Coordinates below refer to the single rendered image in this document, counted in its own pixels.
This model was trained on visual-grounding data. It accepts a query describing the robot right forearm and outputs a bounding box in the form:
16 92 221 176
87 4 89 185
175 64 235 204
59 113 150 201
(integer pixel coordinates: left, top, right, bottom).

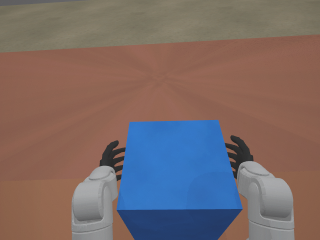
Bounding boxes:
237 161 295 240

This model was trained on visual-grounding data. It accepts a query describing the right robot hand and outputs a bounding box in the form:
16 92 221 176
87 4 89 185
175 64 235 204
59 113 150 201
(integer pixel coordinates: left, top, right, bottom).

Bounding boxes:
225 135 254 180

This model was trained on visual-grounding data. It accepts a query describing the carton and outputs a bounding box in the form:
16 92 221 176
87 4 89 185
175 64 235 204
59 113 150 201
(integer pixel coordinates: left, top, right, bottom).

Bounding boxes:
116 120 243 240

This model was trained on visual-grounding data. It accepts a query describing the left robot hand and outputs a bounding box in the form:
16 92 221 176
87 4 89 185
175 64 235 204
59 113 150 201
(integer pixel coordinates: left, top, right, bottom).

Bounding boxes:
99 140 126 181

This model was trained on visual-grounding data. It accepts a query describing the robot left forearm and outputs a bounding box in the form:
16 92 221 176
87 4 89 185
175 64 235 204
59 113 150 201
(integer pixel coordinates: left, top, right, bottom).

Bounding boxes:
71 165 118 240

